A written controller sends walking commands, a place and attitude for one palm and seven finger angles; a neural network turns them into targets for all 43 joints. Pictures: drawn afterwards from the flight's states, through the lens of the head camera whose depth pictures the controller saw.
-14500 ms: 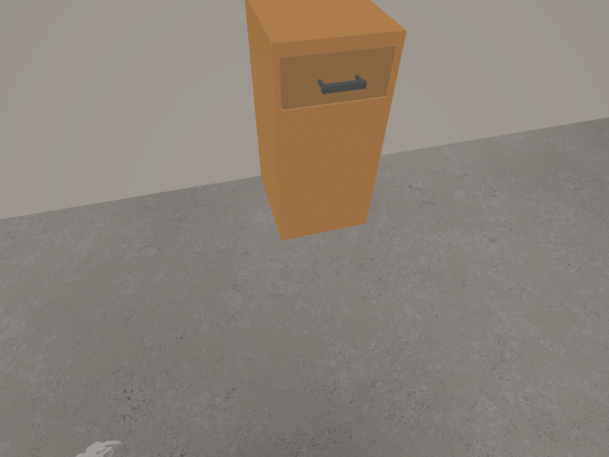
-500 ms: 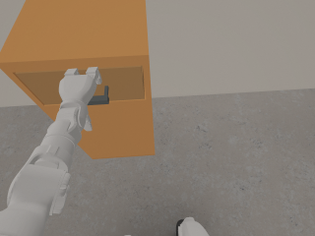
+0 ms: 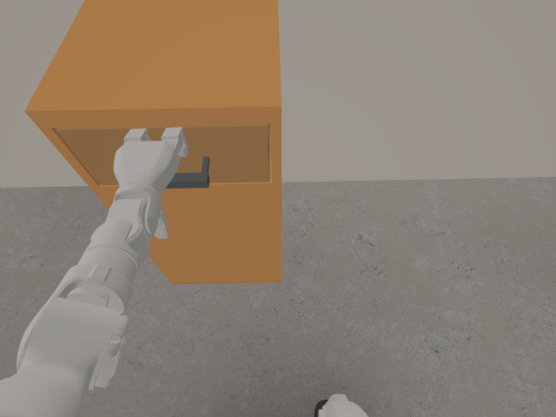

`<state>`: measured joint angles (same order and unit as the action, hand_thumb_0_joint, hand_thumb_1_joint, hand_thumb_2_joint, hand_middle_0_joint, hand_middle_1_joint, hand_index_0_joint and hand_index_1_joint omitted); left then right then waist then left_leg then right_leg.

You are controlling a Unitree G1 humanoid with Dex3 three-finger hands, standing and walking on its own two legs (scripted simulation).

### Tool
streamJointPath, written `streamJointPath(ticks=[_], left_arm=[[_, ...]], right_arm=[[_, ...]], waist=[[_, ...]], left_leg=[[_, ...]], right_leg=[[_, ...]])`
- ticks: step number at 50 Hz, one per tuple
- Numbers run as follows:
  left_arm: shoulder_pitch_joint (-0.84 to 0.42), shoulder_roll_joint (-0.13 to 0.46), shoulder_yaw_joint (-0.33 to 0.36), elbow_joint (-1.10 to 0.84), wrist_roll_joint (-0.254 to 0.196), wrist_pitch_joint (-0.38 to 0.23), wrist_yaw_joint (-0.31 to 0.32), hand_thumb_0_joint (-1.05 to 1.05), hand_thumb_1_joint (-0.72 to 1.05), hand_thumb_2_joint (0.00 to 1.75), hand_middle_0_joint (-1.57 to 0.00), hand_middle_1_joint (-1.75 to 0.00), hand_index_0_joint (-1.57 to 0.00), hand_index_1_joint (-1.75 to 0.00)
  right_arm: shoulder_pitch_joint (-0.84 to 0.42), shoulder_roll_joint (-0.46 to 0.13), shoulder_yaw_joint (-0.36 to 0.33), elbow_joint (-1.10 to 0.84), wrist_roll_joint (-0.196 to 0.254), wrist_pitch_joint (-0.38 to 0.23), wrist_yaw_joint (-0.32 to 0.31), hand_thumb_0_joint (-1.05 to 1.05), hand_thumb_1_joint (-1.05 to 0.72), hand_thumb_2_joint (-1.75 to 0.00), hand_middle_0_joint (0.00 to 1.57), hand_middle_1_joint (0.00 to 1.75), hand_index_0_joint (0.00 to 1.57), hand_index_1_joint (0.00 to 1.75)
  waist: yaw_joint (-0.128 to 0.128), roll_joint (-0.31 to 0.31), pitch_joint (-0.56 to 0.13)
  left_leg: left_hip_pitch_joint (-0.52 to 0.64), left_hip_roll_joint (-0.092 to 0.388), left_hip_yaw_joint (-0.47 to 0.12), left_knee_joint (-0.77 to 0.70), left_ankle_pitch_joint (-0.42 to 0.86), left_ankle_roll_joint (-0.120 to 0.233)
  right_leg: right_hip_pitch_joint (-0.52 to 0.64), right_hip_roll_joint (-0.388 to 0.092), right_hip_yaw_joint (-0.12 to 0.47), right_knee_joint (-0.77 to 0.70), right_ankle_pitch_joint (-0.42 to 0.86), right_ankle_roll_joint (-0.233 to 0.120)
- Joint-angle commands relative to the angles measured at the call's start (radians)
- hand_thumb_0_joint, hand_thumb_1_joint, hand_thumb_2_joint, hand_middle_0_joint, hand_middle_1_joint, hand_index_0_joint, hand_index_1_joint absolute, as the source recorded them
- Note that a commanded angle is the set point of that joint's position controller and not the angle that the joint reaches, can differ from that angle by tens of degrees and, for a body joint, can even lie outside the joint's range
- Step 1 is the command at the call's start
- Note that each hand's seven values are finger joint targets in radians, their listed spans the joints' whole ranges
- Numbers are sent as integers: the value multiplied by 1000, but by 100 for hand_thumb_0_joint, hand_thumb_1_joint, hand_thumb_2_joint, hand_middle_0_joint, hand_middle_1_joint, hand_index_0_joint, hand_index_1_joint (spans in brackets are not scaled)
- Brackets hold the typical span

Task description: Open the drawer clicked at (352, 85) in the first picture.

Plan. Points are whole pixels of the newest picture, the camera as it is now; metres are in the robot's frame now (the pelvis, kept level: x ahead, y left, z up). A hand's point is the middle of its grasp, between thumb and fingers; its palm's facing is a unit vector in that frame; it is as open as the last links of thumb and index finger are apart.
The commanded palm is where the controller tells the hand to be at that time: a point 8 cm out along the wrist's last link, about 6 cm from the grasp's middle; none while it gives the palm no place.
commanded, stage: lower the fingers behind the handle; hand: left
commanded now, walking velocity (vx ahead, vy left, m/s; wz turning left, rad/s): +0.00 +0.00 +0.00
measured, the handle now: (172, 171) +0.53 +0.18 -0.03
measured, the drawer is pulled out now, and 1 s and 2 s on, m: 0.00 0.00 0.00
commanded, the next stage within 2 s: close the thumb around the handle in 1.64 s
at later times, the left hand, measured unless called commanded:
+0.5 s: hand (160, 200) +0.46 +0.19 -0.01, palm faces -0.06 -0.01 -1.00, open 13.8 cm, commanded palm +0.44 +0.19 +0.05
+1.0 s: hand (168, 204) +0.47 +0.18 -0.04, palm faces -0.05 -0.03 -1.00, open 13.9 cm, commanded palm +0.44 +0.19 +0.01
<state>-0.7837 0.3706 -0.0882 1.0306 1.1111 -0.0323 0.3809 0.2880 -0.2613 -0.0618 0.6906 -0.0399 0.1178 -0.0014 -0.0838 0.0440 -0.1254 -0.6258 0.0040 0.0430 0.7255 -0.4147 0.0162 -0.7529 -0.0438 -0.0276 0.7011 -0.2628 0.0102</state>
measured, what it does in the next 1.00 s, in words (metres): stands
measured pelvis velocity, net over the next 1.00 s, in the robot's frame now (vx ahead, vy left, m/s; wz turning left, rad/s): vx -0.02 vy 0.00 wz -0.01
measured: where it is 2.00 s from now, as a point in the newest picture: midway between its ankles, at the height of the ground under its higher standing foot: outside the picture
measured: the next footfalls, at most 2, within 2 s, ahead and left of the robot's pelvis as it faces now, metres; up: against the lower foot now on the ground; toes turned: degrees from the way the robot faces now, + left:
none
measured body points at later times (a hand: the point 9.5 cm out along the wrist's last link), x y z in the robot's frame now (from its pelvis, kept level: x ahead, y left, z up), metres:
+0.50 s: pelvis -0.01 +0.00 -0.01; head +0.10 -0.02 +0.43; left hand +0.45 +0.19 +0.04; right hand +0.02 -0.28 -0.15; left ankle -0.05 +0.11 -0.71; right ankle +0.03 -0.13 -0.71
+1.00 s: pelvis -0.02 +0.00 -0.03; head +0.11 -0.01 +0.40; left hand +0.46 +0.18 +0.01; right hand -0.01 -0.27 -0.17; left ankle -0.05 +0.11 -0.71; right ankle +0.03 -0.13 -0.71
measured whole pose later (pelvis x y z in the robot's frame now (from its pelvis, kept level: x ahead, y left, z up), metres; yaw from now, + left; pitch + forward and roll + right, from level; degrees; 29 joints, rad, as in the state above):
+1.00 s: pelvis -0.02 +0.00 -0.03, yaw -1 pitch +24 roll +0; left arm -0.80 0.41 -0.03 1.08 1.13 -0.07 0.44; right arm 0.32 -0.26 -0.06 0.73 -0.06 0.09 0.01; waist -0.12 0.05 -0.16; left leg -0.89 0.01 0.05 0.95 -0.49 0.02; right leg -1.01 -0.04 -0.01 0.90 -0.31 0.01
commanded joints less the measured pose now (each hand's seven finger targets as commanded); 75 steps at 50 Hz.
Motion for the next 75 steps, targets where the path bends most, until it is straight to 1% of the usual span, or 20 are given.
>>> streamJointPath(ticks=[1, 4, 7, 10, 13, 15, 18, 25, 34, 40, 51, 53, 57, 59, 61, 62, 66, 67, 69, 75], left_arm=[[-448, 244, 76, -207, -15, 10, 22, 0, -50, 30, -30, -120, -30, -120], [-370, 216, 63, -169, -21, -1, 0, 0, -50, 30, -30, -120, -30, -120], [-357, 186, 44, -171, -17, -26, -3, 0, -50, 30, -30, -120, -30, -120], [-355, 232, 85, -186, -14, -53, 11, 0, -50, 30, -30, -120, -30, -120], [-392, 228, 78, -193, 1, -63, 46, 0, -50, 30, -30, -120, -30, -120], [-425, 279, 117, -209, 6, -63, 68, 0, -50, 30, -30, -120, -30, -120], [-427, 237, 89, -195, 11, -52, 91, 0, -50, 30, -30, -120, -30, -120], [-477, 233, 70, -140, 2, -29, 74, 0, -50, 30, -30, -120, -30, -120], [-424, 219, 61, -75, 2, -31, 59, 0, -50, 30, -30, -120, -30, -120], [-437, 307, 131, -117, 5, -47, 75, 0, -50, 30, -30, -120, -30, -120], [-393, 258, 106, -106, 6, -22, 102, 0, -50, 30, -30, -120, -30, -120], [-374, 214, 73, -74, 5, -9, 97, 0, -50, 30, -30, -120, -30, -120], [-381, 238, 82, -44, 4, -2, 85, 0, -50, 30, -30, -120, -30, -120], [-387, 262, 98, -72, 5, -16, 79, 0, -50, 30, -30, -120, -30, -120], [-383, 227, 77, -71, 8, -29, 76, 0, -50, 30, -30, -120, -30, -120], [-373, 221, 76, -52, 7, -28, 80, 0, -50, 30, -30, -120, -30, -120], [-413, 249, 87, -71, 16, -16, 93, 0, -50, 30, -30, -120, -30, -120], [-411, 216, 65, -64, 13, -8, 93, 0, -50, 30, -30, -120, -30, -120], [-428, 235, 78, -69, 9, 2, 93, 0, -50, 30, -30, -120, -30, -120], [-437, 179, 39, -60, 2, 13, 73, 0, -50, 30, -30, -120, -30, -120]], right_arm=[[123, -146, -51, -57, 2, -10, -11, 0, -90, -90, 20, 30, 20, 30], [121, -143, -49, -62, 4, -9, -16, 0, -90, -90, 20, 30, 20, 30], [123, -143, -52, -60, 3, -14, -15, 0, -90, -90, 20, 30, 20, 30], [122, -144, -51, -59, -2, -16, -15, 0, -90, -90, 20, 30, 20, 30], [126, -142, -53, -48, -6, -22, -13, 0, -90, -90, 20, 30, 20, 30], [124, -147, -52, -44, -10, -23, -12, 0, -90, -90, 20, 30, 20, 30], [133, -142, -58, -32, -17, -27, -6, 0, -90, -90, 20, 30, 20, 30], [146, -153, -57, -18, -12, -33, -9, 0, -90, -90, 20, 30, 20, 30], [161, -155, -51, -21, -14, -43, -5, 0, -90, -90, 20, 30, 20, 30], [164, -163, -49, -23, -21, -46, -3, 0, -90, -90, 20, 30, 20, 30], [171, -163, -54, -4, -23, -38, 11, 0, -90, -90, 20, 30, 20, 30], [168, -160, -54, -4, -21, -38, 11, 0, -90, -90, 20, 30, 20, 30], [166, -165, -48, -5, -18, -40, 7, 0, -90, -90, 20, 30, 20, 30], [168, -165, -47, -11, -20, -43, 4, 0, -90, -90, 20, 30, 20, 30], [171, -160, -49, -12, -22, -46, 5, 0, -90, -90, 20, 30, 20, 30], [169, -161, -49, -9, -22, -48, 5, 0, -90, -90, 20, 30, 20, 30], [177, -165, -50, -11, -23, -47, 7, 0, -90, -90, 20, 30, 20, 30], [176, -160, -50, -14, -21, -48, 8, 0, -90, -90, 20, 30, 20, 30], [178, -164, -50, -10, -20, -46, 6, 0, -90, -90, 20, 30, 20, 30], [178, -159, -49, -10, -16, -46, 6, 0, -90, -90, 20, 30, 20, 30]], waist=[[-11, -17, -459], [-3, -67, -409], [-10, -66, -380], [0, -68, -398], [-18, -40, -380], [-13, -33, -420], [-23, 2, -466], [-48, -12, -461], [-48, -16, -441], [-36, -18, -505], [-40, 11, -512], [-50, -11, -484], [-54, -29, -450], [-46, -18, -483], [-51, 5, -489], [-58, -20, -459], [-60, 3, -502], [-64, 4, -494], [-68, -10, -500], [-75, -2, -493]], left_leg=[[154, -32, -19, -67, 486, 13], [112, -34, -11, -74, 462, 16], [106, -30, -12, -70, 431, 16], [73, -37, -10, -56, 408, 19], [57, -36, -11, -39, 373, 17], [41, -40, -17, -25, 371, 18], [63, -37, -20, -2, 402, 14], [23, -38, -30, 20, 345, 17], [-50, -36, -26, 65, 302, 20], [-91, -37, -27, 100, 311, 23], [-84, -27, -35, 135, 343, 16], [-99, -27, -35, 138, 325, 17], [-148, -31, -30, 144, 265, 22], [-147, -32, -33, 155, 283, 21], [-132, -28, -39, 168, 299, 18], [-149, -26, -40, 173, 284, 19], [-146, -29, -41, 181, 285, 17], [-142, -28, -39, 181, 293, 17], [-138, -26, -42, 182, 294, 18], [-109, -23, -56, 176, 305, 14]], right_leg=[[377, 62, -8, -22, 346, -46], [392, 61, -7, -27, 357, -45], [349, 62, -9, -28, 319, -46], [360, 61, 0, -14, 320, -50], [306, 59, -2, -3, 282, -49], [311, 59, 1, 17, 277, -51], [285, 60, -3, 34, 288, -51], [241, 60, -2, 45, 243, -48], [179, 61, -2, 82, 211, -47], [194, 58, 7, 124, 237, -46], [128, 60, -6, 155, 231, -46], [110, 62, -9, 152, 218, -46], [97, 60, -4, 155, 181, -45], [110, 58, -1, 172, 201, -46], [71, 59, -8, 186, 194, -48], [53, 60, -11, 187, 179, -47], [57, 58, -9, 196, 181, -46], [56, 59, -10, 193, 188, -46], [60, 60, -10, 191, 189, -44], [33, 62, -17, 187, 173, -47]])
